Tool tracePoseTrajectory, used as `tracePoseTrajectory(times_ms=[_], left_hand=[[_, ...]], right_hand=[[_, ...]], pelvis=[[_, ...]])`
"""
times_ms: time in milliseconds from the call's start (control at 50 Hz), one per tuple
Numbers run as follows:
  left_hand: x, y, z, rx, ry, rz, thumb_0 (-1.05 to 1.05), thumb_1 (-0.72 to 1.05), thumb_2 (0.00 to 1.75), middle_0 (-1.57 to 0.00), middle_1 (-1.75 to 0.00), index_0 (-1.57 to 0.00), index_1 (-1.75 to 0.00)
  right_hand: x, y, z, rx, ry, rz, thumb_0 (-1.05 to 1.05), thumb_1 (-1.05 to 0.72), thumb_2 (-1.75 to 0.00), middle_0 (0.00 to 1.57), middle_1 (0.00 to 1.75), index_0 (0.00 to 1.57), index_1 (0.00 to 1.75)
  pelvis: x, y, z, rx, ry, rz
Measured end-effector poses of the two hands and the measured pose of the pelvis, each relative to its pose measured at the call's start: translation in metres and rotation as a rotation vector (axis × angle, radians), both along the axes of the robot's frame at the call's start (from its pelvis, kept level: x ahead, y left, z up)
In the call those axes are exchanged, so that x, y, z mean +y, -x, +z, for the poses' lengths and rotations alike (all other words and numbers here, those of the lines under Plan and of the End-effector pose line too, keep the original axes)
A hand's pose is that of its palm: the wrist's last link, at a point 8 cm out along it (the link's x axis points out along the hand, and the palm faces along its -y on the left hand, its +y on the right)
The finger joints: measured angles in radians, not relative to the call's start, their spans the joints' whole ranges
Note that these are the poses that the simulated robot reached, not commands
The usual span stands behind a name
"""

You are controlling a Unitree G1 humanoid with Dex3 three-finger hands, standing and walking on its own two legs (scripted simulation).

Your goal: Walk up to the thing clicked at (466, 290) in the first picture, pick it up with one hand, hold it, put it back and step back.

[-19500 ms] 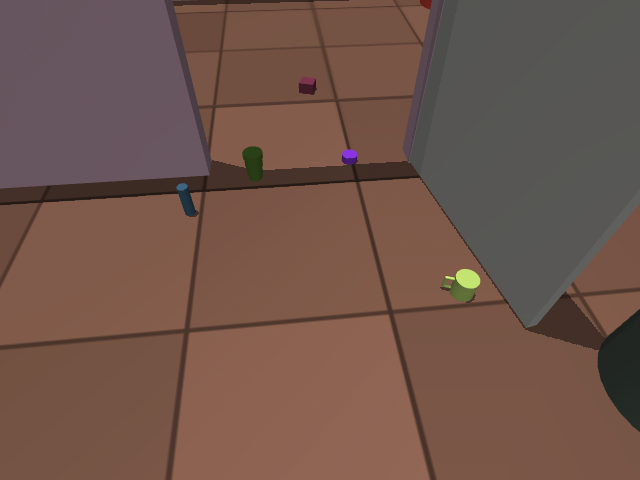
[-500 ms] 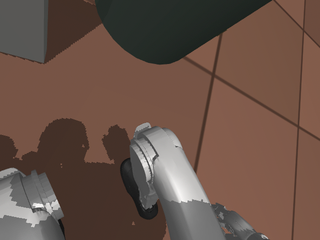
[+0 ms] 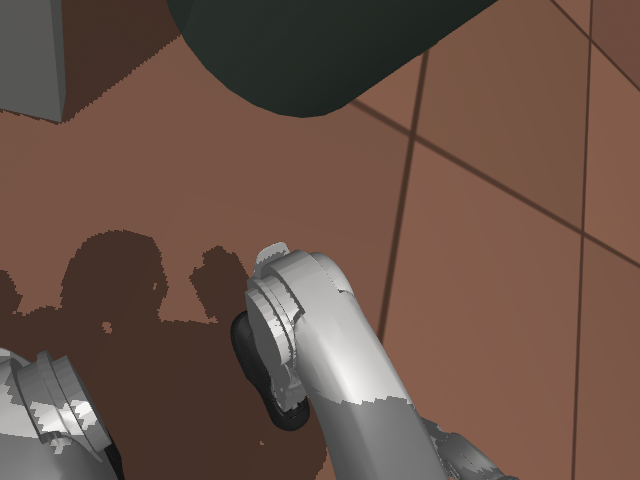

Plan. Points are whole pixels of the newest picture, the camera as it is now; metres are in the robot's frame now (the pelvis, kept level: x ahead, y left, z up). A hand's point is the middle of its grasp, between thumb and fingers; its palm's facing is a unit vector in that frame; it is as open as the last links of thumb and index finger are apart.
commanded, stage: close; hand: left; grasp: from above
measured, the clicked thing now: out of the picture +0.48 +0.35 -0.27
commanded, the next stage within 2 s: settle in 1.46 s
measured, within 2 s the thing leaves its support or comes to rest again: leaves its support in 1.90 s
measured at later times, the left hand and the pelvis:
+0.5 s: hand out of the picture +0.47 +0.33 -0.25, palm faces -0.43 -0.13 -0.89, open 12.3 cm; pelvis +0.00 +0.00 +0.00, yaw +0 degrees
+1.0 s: hand out of the picture +0.47 +0.33 -0.24, palm faces -0.43 -0.13 -0.89, open 11.9 cm; pelvis -0.01 +0.00 +0.00, yaw -1 degrees
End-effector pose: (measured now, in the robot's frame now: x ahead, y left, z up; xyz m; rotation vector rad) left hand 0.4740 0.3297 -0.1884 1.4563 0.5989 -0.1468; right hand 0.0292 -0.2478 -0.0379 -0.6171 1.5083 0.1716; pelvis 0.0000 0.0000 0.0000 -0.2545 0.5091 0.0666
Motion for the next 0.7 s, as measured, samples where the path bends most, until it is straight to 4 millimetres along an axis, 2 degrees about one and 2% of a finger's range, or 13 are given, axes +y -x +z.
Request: tracePoseTrajectory(times_ms=[440,700], left_hand=[[0.0016,-0.0025,0.0001,-0.017,0.002,0.001,0.0,-0.28,0.92,-0.19,-1.09,-0.21,-1.06],[0.0019,-0.0021,0.0015,-0.008,-0.001,-0.003,0.0,-0.25,0.89,-0.27,-1.07,-0.24,-1.03]], right_hand=[[-0.0015,-0.0082,0.0054,-0.02,0.016,0.031,0.0,-0.91,-0.9,0.2,0.3,0.2,0.3],[0.0039,-0.0059,0.0031,-0.019,-0.002,0.034,0.0,-0.91,-0.9,0.21,0.3,0.2,0.3]], pelvis=[[0.0015,0.0014,0.0012,-0.004,0.008,-0.002],[0.0017,0.003,0.0023,-0.011,0.008,-0.003]])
